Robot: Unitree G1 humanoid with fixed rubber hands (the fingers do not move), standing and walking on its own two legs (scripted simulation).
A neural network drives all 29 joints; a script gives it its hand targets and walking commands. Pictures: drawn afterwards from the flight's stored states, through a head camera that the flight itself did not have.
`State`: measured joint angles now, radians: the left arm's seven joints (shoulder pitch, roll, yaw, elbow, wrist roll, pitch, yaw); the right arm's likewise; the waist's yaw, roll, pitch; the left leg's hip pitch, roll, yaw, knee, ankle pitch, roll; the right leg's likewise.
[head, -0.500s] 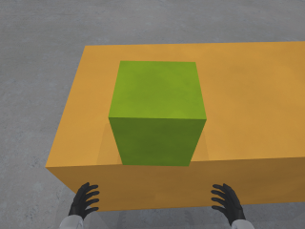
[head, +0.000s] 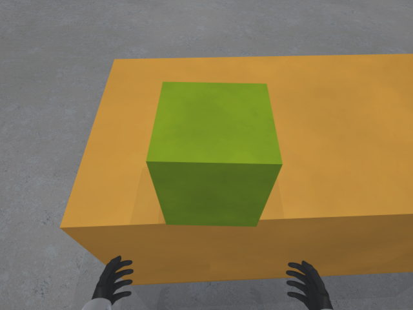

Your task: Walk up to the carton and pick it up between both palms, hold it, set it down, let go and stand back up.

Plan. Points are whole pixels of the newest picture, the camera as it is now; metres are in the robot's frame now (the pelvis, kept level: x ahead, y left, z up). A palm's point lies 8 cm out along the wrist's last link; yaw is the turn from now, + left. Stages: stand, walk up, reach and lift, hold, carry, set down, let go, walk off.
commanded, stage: let go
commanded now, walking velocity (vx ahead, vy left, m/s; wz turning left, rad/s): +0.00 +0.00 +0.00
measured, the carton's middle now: (212, 159) +0.42 +0.01 +0.03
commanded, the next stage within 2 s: stand in 0.06 s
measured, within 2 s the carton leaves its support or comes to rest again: neither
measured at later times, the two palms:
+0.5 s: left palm out of the picture +0.11 +0.23 -0.13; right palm out of the picture +0.09 -0.25 -0.13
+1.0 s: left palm out of the picture +0.09 +0.23 -0.13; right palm out of the picture +0.07 -0.25 -0.14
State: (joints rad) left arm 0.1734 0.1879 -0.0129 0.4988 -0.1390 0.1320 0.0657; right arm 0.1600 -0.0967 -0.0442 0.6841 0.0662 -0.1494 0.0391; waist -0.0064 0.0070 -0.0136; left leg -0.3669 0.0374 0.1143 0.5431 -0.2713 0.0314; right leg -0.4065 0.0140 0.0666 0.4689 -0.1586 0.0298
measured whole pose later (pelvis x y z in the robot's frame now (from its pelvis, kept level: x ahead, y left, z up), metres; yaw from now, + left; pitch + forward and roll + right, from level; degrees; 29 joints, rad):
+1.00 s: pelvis +0.02 +0.00 +0.00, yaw +1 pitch +5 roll +1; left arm 0.18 0.20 -0.01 1.01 -0.03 -0.01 0.02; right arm 0.22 -0.21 -0.04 1.06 0.06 -0.05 0.00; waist -0.01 -0.01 -0.11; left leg -0.33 0.00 0.11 0.54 -0.30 0.03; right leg -0.41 -0.02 0.07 0.57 -0.24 0.03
